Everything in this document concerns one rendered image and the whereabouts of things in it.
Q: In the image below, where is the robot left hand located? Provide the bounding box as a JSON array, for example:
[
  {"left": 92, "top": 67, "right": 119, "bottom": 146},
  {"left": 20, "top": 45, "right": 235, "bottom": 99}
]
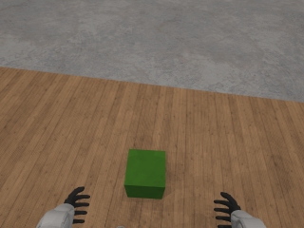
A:
[{"left": 64, "top": 186, "right": 90, "bottom": 224}]

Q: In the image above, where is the carton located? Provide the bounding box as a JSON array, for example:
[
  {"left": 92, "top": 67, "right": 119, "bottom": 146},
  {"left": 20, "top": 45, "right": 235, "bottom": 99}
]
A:
[{"left": 123, "top": 149, "right": 166, "bottom": 200}]

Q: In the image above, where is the left robot forearm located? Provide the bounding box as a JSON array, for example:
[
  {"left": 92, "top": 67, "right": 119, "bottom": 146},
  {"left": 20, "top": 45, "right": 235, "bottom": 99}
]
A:
[{"left": 36, "top": 203, "right": 75, "bottom": 228}]

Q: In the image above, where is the robot right hand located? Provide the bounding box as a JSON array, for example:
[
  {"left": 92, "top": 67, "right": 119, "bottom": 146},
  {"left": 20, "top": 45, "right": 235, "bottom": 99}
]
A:
[{"left": 214, "top": 192, "right": 241, "bottom": 228}]

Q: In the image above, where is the right robot forearm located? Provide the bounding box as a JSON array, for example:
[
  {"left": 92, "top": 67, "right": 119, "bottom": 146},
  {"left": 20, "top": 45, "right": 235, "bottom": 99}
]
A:
[{"left": 230, "top": 210, "right": 267, "bottom": 228}]

